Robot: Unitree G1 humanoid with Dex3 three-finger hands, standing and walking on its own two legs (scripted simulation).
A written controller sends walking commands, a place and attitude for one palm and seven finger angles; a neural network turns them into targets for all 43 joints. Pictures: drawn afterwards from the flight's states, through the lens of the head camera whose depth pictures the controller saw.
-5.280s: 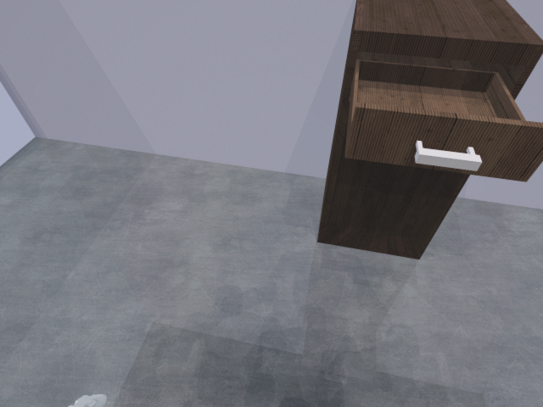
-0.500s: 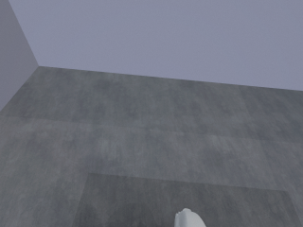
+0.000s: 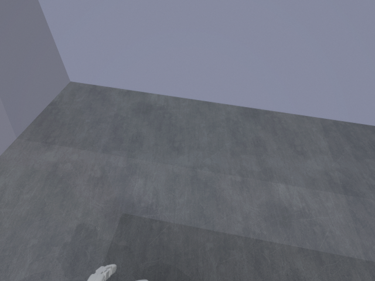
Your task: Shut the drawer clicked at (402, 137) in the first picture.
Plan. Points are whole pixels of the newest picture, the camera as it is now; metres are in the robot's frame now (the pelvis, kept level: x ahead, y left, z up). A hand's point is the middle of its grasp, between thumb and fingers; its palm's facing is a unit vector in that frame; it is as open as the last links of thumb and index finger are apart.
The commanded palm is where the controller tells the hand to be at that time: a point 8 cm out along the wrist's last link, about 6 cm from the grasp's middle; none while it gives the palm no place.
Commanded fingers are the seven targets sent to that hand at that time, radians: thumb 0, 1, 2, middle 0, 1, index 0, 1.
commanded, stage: turn to face it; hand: left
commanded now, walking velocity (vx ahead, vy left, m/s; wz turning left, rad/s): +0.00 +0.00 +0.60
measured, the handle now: out of the picture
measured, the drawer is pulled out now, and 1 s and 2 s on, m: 0.28 0.28 0.28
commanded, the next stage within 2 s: none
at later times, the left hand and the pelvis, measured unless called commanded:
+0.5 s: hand out of the picture +0.01 +0.24 -0.15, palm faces +0.31 -0.91 -0.27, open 7.4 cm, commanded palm none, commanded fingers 0.00 0.90 0.90 -0.20 -0.30 -0.20 -0.30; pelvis -0.01 +0.01 +0.01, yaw +16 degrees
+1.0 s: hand out of the picture -0.11 +0.21 -0.18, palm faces +0.60 -0.76 -0.24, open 7.4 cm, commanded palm none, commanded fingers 0.00 0.90 0.90 -0.20 -0.30 -0.20 -0.30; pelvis -0.02 +0.01 -0.01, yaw +36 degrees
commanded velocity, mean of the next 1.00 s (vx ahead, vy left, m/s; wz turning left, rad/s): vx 0.00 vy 0.00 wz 0.60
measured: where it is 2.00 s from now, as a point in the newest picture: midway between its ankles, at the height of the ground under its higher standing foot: outside the picture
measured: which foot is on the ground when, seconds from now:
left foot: up 0.00-0.06, down 0.08-0.58, up 0.60-0.94, down 0.96-1.00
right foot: down 0.00-0.08, up 0.10-0.56, down 0.58-0.96, up 0.98-1.00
